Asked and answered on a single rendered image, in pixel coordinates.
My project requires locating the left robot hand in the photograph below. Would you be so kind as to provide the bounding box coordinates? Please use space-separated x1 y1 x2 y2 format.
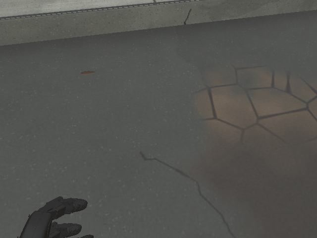
17 196 94 238

